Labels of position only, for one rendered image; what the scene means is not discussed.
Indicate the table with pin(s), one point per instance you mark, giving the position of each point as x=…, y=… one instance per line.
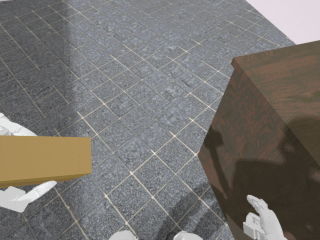
x=264, y=140

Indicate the right robot hand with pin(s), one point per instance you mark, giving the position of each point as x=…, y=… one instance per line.
x=257, y=227

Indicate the right robot shin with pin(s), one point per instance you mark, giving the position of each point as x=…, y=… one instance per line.
x=181, y=232

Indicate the left robot hand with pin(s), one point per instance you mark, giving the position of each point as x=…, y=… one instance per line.
x=13, y=198

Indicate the sponge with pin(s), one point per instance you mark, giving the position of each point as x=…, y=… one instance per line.
x=31, y=160

